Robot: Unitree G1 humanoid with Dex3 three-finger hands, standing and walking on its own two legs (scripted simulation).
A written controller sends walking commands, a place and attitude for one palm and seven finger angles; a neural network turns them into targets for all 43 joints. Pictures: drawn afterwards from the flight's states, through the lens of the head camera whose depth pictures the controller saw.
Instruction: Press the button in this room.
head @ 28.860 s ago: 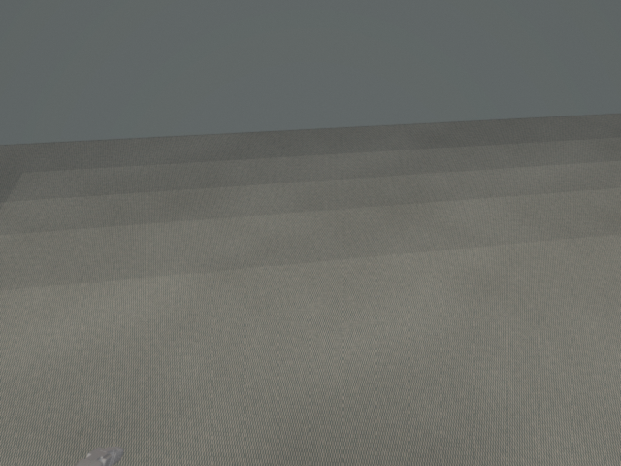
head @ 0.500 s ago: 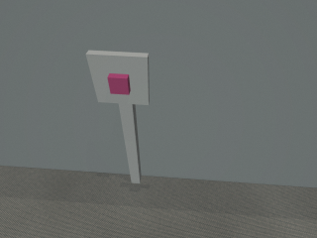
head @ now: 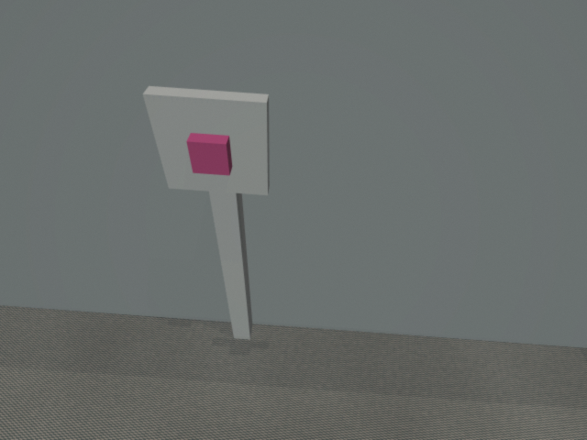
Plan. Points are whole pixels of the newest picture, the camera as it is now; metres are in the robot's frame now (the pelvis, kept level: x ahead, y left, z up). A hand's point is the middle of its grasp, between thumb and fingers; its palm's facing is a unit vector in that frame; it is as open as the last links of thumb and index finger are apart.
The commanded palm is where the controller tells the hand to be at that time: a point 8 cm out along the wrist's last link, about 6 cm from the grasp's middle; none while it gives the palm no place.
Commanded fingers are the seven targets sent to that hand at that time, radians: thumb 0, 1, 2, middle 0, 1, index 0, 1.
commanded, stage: shuffle to correct the standing spot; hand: left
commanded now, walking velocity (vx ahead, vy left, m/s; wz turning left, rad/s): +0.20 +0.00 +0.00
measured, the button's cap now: (211, 153) +0.57 +0.19 +0.08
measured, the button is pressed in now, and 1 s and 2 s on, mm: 0 0 0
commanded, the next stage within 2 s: come to a stop and stand still in 0.20 s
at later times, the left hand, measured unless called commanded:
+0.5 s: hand out of the picture +0.13 +0.18 -0.16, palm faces +0.03 -0.98 -0.20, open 7.3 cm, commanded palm none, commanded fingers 0.00 0.90 0.90 -0.20 -0.30 -0.20 -0.30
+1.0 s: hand out of the picture +0.12 +0.19 -0.17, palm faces +0.10 -0.98 -0.17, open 7.3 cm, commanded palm none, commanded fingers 0.00 0.90 0.90 -0.20 -0.30 -0.20 -0.30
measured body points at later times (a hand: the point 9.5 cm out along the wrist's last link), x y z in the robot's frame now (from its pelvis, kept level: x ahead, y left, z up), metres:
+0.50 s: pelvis +0.10 -0.01 +0.01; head +0.13 +0.00 +0.46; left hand +0.13 +0.23 -0.15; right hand +0.05 -0.21 -0.15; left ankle +0.03 +0.09 -0.73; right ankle +0.17 -0.13 -0.70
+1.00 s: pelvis +0.07 +0.00 +0.00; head +0.06 +0.03 +0.45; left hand +0.11 +0.24 -0.16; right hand +0.11 -0.23 -0.13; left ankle +0.07 +0.10 -0.73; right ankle +0.13 -0.13 -0.69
